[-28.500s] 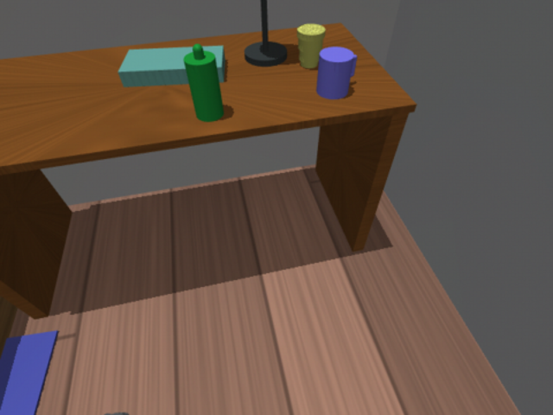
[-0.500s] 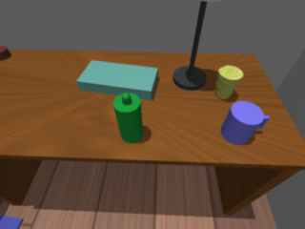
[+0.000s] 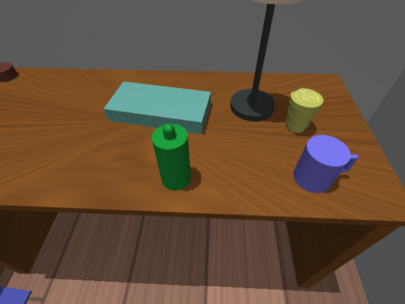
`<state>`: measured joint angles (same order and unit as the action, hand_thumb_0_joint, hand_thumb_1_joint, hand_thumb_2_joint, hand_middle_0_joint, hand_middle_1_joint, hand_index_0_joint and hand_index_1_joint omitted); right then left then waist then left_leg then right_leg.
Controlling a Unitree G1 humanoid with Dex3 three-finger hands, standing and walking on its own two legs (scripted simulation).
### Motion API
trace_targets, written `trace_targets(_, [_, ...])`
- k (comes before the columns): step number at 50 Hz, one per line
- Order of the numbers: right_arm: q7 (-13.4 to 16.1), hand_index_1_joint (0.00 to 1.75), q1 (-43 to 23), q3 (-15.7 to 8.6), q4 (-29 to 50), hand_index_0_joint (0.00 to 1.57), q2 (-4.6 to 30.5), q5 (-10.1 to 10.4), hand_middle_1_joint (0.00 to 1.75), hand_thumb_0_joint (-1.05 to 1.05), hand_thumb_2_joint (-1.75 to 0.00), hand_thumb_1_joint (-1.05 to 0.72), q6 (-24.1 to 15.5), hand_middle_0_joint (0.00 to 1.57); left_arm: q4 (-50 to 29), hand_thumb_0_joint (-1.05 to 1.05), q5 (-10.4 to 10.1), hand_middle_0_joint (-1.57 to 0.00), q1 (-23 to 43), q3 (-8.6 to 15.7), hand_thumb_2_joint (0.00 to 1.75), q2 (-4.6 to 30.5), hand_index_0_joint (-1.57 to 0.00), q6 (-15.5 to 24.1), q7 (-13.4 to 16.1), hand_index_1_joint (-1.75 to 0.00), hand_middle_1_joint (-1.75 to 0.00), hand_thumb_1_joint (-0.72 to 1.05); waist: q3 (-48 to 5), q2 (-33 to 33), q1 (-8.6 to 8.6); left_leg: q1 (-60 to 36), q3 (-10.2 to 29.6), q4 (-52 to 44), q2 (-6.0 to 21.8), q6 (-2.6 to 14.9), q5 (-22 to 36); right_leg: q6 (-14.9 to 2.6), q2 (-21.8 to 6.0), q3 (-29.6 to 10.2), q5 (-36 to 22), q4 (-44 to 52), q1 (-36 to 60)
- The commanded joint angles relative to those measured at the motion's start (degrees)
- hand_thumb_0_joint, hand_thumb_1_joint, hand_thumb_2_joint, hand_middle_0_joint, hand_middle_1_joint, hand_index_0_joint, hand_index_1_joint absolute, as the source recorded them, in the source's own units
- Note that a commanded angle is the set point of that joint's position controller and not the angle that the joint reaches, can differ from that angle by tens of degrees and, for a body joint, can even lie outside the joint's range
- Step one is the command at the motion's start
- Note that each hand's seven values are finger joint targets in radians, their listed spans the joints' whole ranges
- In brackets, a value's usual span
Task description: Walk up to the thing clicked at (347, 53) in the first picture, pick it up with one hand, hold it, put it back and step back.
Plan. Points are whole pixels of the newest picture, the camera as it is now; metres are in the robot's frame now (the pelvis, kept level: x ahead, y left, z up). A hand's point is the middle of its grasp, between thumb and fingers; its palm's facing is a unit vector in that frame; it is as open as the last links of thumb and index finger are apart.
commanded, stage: stand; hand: right
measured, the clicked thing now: (326, 164) +0.42 -0.26 +0.02
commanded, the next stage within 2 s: step back in 0.04 s
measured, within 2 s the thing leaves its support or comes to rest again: neither
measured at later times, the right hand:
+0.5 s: hand out of the picture +0.04 -0.29 -0.18, palm faces -0.08 +0.93 -0.36, open 7.4 cm
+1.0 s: hand out of the picture -0.07 -0.27 -0.17, palm faces -0.04 +0.92 -0.38, open 7.4 cm
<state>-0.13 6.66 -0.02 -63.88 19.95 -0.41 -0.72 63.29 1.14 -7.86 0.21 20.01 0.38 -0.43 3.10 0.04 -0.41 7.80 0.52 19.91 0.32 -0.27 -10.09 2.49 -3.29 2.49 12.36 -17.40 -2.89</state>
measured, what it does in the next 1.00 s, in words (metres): walks backwards: left foot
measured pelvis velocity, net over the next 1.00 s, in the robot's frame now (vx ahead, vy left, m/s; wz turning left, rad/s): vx -0.21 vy -0.01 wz -0.03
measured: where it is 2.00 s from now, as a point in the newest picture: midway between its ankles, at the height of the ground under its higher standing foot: outside the picture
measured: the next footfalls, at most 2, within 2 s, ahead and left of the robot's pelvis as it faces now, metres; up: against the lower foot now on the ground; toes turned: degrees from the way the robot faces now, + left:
left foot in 0.64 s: -0.10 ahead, +0.12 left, +0.00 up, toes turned +2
right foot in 1.02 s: -0.21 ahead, -0.12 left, +0.00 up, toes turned +0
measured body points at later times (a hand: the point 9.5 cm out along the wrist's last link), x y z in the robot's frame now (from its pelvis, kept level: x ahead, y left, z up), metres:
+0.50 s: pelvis -0.09 -0.02 -0.02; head -0.01 -0.05 +0.42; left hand +0.00 +0.29 -0.13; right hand +0.04 -0.34 -0.16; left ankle -0.12 +0.11 -0.68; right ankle -0.05 -0.14 -0.75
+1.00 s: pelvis -0.21 -0.01 -0.03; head -0.15 -0.01 +0.41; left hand -0.13 +0.32 -0.14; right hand -0.07 -0.31 -0.14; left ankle -0.14 +0.12 -0.75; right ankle -0.25 -0.13 -0.74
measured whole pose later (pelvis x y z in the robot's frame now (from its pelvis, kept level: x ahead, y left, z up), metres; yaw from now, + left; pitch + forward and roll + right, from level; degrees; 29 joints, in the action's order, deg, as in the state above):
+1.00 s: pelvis -0.21 -0.01 -0.03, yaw -2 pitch -2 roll +0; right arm 0.2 4.2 -2.4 -47.3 21.8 -1.1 2.6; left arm 50.1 1.1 -10.8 4.3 22.4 -1.9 0.4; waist 10.7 0.4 -1.7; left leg 22.1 -3.0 37.8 2.7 0.6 -13.7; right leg 0.7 1.5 -2.5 24.6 -41.6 -14.0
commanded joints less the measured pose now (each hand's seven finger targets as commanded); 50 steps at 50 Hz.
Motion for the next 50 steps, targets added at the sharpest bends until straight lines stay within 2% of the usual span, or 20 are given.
trace_targets(1, [0.72,0.3,-1.87,-2.22,3.12,0.2,12.67,-0.08,0.3,0.0,-0.9,-0.9,-0.95,0.2,-3.11,0.0,-0.25,-0.2,0.91,2.34,0.9,12.19,-0.2,0.99,0.96,-0.3,-0.3,0.9,-4.52,-0.29,0.27,-1.89,4.83,-2.21,6.83,1.7,11.63,-2.98,-5.25,-3.87,-8.44,2.72,-1.04])
trace_targets(2, [0.3,0.3,-3.87,-3.57,4.01,0.2,16.01,0.72,0.3,0.0,-0.9,-0.9,0.09,0.2,-4.33,0.0,-1.62,-0.2,2.32,4.6,0.9,15.84,-0.2,0.28,1.34,-0.3,-0.3,0.9,1.66,-0.19,0.34,2.17,5.93,2.68,6.24,3.02,21.87,-3.57,-3.89,-3.44,-16.7,-3.51,-5.63])
trace_targets(5, [0.14,0.3,-1.97,-4.66,6.09,0.2,16.81,1.4,0.3,0.0,-0.9,-0.9,0.97,0.2,-6.78,0.0,-1.85,-0.2,1.21,4.6,0.9,13.61,-0.2,-0.43,1.76,-0.3,-0.3,0.9,-5.96,3.71,1.17,0.84,7.28,4.34,9.26,7.23,30.93,-4.25,-0.83,-0.92,-15.96,-12.97,-3.84])
trace_targets(12, [0.48,0.3,-7.0,-6.28,13.11,0.2,17.53,0.33,0.3,0.0,-0.9,-0.9,3.17,0.2,-8.68,0.0,-0.89,-0.2,-5.65,5.44,0.9,11.89,-0.2,-2.45,1.28,-0.3,-0.3,0.9,-7.3,10.26,-1.98,11.13,11.49,6.85,14.19,13.33,15.27,-5.85,3.06,-1.24,9.09,-23.96,-5.69])
trace_targets(13, [0.36,0.3,-7.84,-6.14,13.92,0.2,16.3,0.48,0.3,0.0,-0.9,-0.9,3.48,0.2,-8.34,0.0,-0.72,-0.2,-6.91,5.8,0.9,12.33,-0.2,-2.22,1.17,-0.3,-0.3,0.9,-6.48,7.7,-2.88,12.97,10.14,11.95,11.21,11.35,11.54,-7.04,1.23,-3.22,4.7,-20.11,-5.85])
trace_targets(14, [0.23,0.3,-8.12,-5.57,14.74,0.2,13.86,0.95,0.3,0.0,-0.9,-0.9,3.78,0.2,-9.02,0.0,-0.25,-0.2,-6.75,6.22,0.9,14.39,-0.2,-1.66,1.27,-0.3,-0.3,0.9,-4.1,-1.14,-3.5,13.7,6.46,21.88,3.33,6.71,4.3,-8.93,-5.99,-11.06,-4.84,-8.14,-9.36])
trace_targets(15, [0.36,0.3,-7.96,-4.73,15.81,0.2,10.53,1.16,0.3,0.0,-0.9,-0.9,4.12,0.2,-10.62,0.0,0.35,-0.2,-4.16,7.24,0.9,18.58,-0.2,-0.99,1.22,-0.3,-0.3,0.9,-0.6,-11.8,-2.69,20.25,3.72,33.71,-7.42,2.84,-17.83,-12.26,-15.17,-23.2,-15.62,-0.26,-9.86])
trace_targets(16, [0.99,0.3,-4.95,-4.78,15.55,0.2,10.72,0.23,0.3,0.0,-0.9,-0.9,4.49,0.2,-13.31,0.0,1.04,-0.2,-0.79,7.8,0.9,22.36,-0.2,-0.59,1.5,-0.3,-0.3,0.9,-1.54,-13.47,-2.29,20.61,9.2,44.67,-6.69,2.18,-26.52,-19.57,-22.7,-30.22,-21.83,-0.16,-14.54])
trace_targets(17, [1.11,0.3,-2.99,-5.49,14.43,0.2,13.05,0.27,0.3,0.0,-0.9,-0.9,4.71,0.2,-14.39,0.0,0.77,-0.2,2.49,7.66,0.9,21.39,-0.2,-0.54,1.76,-0.3,-0.3,0.9,-1.59,-10.06,-0.43,18.87,12.34,51.16,-5.33,2.04,-25.35,-20.04,-21.8,-27.92,-20.55,-1.21,-18.02])
trace_targets(19, [0.78,0.3,2.74,-6.44,12.89,0.2,14.95,1.7,0.3,0.0,-0.9,-0.9,4.37,0.2,-16.53,0.0,1.02,-0.2,8.19,7.04,0.9,17.58,-0.2,-0.45,2.06,-0.3,-0.3,0.9,-3.44,-6.69,3.12,19.31,10.41,53.47,-5.26,1.05,-18.78,-16.89,-14.36,-16.06,-22.72,-5.87,-12.49])
trace_targets(26, [0.92,0.3,-1.35,-4.74,16.37,0.2,13.49,-0.14,0.3,0.0,-0.9,-0.9,3.23,0.2,-17.32,0.0,0.95,-0.2,-2.88,7.4,0.9,16.57,-0.2,-1.09,3.11,-0.3,-0.3,0.9,-7.73,-11.37,-4.2,22.24,5.48,28.87,-1.52,-0.18,-19.46,-15.67,-14.23,-14.27,-31.49,-13.67,5.56])
trace_targets(29, [0.65,0.3,4.01,-5.35,14.15,0.2,13.71,-0.85,0.3,0.0,-0.9,-0.9,2.82,0.2,-19.16,0.0,0.07,-0.2,0.16,7.65,0.9,18.13,-0.2,-1.78,2.51,-0.3,-0.3,0.9,-8.22,-13.07,-1.06,12.12,0.46,18.11,-2.07,0.68,-14.89,-14.06,-13.0,-12.77,-28.0,-15.33,-2.57])
trace_targets(31, [0.43,0.3,7.84,-6.08,12.92,0.2,14.29,-1.45,0.3,0.0,-0.9,-0.9,2.42,0.2,-20.43,0.0,-0.57,-0.2,2.2,6.91,0.9,16.79,-0.2,-2.25,2.16,-0.3,-0.3,0.9,-8.4,-9.59,1.8,3.94,-0.45,6.76,-1.29,1.9,-1.32,-10.03,-10.38,-10.27,-18.48,-19.09,-9.84])
trace_targets(32, [0.34,0.3,6.78,-6.97,13.96,0.2,17.55,-2.31,0.3,0.0,-0.9,-0.9,2.19,0.2,-20.96,0.0,-0.91,-0.2,0.55,6.32,0.9,14.03,-0.2,-2.47,2.05,-0.3,-0.3,0.9,-8.42,0.91,1.34,0.91,12.44,3.5,7.97,4.94,6.44,-6.58,-4.33,-7.62,-6.13,-25.5,-16.92])
trace_targets(33, [-0.21,0.3,2.8,-7.84,15.07,0.2,23.45,-1.56,0.3,0.0,-0.9,-0.9,2.35,0.2,-21.24,0.0,-1.31,-0.2,2.49,6.09,0.9,12.58,-0.2,-2.45,2.52,-0.3,-0.3,0.9,-7.08,17.0,2.09,3.79,26.16,-1.1,19.04,13.61,12.75,-3.97,8.73,-2.08,22.3,-37.21,-23.47])
trace_targets(34, [-0.08,0.3,3.66,-8.42,15.26,0.2,24.4,-1.73,0.3,0.0,-0.9,-0.9,2.09,0.2,-20.63,0.0,-0.09,-0.2,6.06,7.04,0.9,14.2,-0.2,-2.68,3.2,-0.3,-0.3,0.9,-5.94,14.57,4.74,9.1,31.78,-2.68,22.49,18.45,12.65,-3.67,9.22,-10.76,28.09,-48.42,-21.89])
trace_targets(37, [1.11,0.3,-4.06,-6.01,16.88,0.2,16.81,-1.73,0.3,0.0,-0.9,-0.9,2.09,0.2,-17.21,0.0,-1.39,-0.2,-1.26,7.07,0.9,13.1,-0.2,-2.84,2.93,-0.3,-0.3,0.9,-2.74,6.43,-1.54,5.67,13.89,3.08,14.12,12.94,17.97,-4.08,9.29,-13.3,18.34,-56.43,-27.19])
trace_targets(44, [1.45,0.3,1.14,-6.24,18.13,0.2,15.65,-1.23,0.3,0.0,-0.9,-0.9,2.2,0.2,-18.5,0.0,-0.48,-0.2,-2.31,6.91,0.9,12.07,-0.2,-1.85,1.92,-0.3,-0.3,0.9,-4.76,9.18,1.82,-3.89,12.26,6.88,15.76,15.64,20.86,-0.55,6.44,-7.83,18.8,-38.83,-23.26])
trace_targets(48, [1.13,0.3,-1.2,-6.32,19.7,0.2,16.5,-0.78,0.3,0.0,-0.9,-0.9,3.02,0.2,-15.98,0.0,-0.08,-0.2,-7.87,6.89,0.9,11.6,-0.2,-1.05,1.64,-0.3,-0.3,0.9,-7.66,10.62,0.12,-1.12,10.42,10.52,14.17,12.74,14.03,-1.97,4.95,-3.07,10.68,-17.95,-13.42])
trace_targets(50, [0.98,0.3,-2.01,-6.08,19.76,0.2,15.99,0.17,0.3,0.0,-0.9,-0.9,3.65,0.2,-14.57,0.0,0.7,-0.2,-10.97,7.17,0.9,12.44,-0.2,-0.47,1.75,-0.3,-0.3,0.9,-7.9,8.23,-1.58,6.49,8.5,13.61,12.12,8.52,6.78,-3.78,4.2,-3.39,-0.69,-6.15,-5.46])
